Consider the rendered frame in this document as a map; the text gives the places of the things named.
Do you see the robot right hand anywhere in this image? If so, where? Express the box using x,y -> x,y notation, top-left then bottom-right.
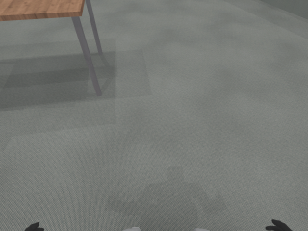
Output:
265,219 -> 292,231

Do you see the table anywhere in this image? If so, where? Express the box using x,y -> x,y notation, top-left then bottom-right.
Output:
0,0 -> 103,96

